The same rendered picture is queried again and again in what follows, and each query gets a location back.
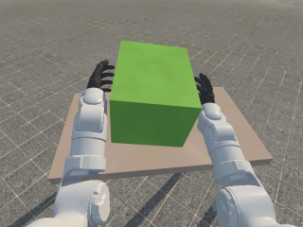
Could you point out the robot left upper arm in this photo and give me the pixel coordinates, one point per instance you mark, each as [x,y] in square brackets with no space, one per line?
[79,204]

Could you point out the right robot forearm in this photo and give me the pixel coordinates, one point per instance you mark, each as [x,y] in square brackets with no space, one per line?
[229,165]

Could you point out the right robot hand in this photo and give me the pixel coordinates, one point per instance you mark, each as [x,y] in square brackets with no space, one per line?
[206,94]

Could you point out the left robot hand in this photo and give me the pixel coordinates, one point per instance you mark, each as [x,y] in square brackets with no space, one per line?
[95,80]

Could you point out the robot right upper arm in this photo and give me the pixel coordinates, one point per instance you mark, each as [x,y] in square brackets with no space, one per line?
[245,206]

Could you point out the left robot forearm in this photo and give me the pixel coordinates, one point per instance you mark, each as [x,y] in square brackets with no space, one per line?
[86,157]

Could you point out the carton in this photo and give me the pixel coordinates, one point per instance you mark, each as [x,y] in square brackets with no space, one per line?
[154,99]

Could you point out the table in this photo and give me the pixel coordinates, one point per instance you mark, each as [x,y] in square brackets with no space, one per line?
[133,160]

